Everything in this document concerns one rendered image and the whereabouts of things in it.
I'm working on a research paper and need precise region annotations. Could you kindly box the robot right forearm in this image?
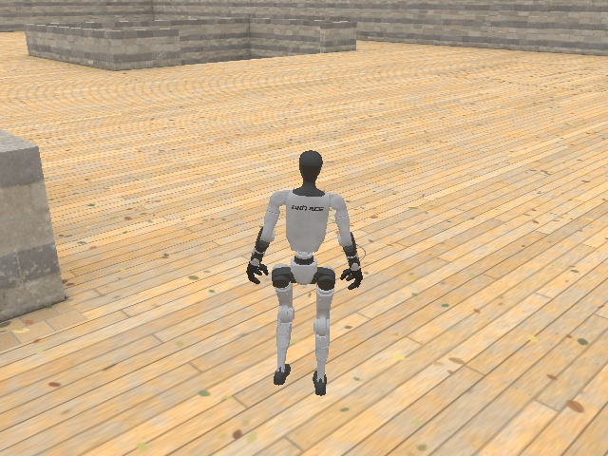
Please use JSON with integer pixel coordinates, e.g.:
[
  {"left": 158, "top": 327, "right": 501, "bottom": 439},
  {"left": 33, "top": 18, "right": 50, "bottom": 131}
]
[{"left": 343, "top": 232, "right": 361, "bottom": 271}]

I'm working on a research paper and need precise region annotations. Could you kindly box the robot left upper arm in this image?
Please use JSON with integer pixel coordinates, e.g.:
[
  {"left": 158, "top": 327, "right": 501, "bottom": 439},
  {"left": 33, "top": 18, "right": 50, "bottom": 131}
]
[{"left": 260, "top": 190, "right": 289, "bottom": 242}]

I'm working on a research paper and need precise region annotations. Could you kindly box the left robot hand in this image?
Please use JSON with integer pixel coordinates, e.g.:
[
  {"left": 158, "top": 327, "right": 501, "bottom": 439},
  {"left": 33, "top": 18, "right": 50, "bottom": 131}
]
[{"left": 246, "top": 261, "right": 269, "bottom": 284}]

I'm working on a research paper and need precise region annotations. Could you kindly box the robot right upper arm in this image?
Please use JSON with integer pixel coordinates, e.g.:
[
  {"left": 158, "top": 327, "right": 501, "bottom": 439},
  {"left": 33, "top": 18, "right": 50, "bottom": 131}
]
[{"left": 328, "top": 193, "right": 352, "bottom": 247}]

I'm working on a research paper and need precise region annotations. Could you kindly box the right robot thigh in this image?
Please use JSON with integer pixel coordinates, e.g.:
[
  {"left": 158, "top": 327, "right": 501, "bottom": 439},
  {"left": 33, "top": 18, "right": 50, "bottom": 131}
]
[{"left": 313, "top": 266, "right": 335, "bottom": 336}]

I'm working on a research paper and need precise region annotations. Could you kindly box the humanoid robot head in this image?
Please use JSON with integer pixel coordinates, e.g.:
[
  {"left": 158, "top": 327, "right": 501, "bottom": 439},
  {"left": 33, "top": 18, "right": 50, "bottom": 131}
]
[{"left": 293, "top": 150, "right": 325, "bottom": 197}]

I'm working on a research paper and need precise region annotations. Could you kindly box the robot left forearm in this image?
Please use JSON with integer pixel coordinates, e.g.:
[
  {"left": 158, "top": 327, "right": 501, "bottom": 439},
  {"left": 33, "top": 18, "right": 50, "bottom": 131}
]
[{"left": 250, "top": 227, "right": 270, "bottom": 266}]

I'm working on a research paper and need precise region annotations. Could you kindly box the right robot hand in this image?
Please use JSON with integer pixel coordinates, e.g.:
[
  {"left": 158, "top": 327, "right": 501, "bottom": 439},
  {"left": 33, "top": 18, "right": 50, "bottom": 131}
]
[{"left": 340, "top": 268, "right": 363, "bottom": 290}]

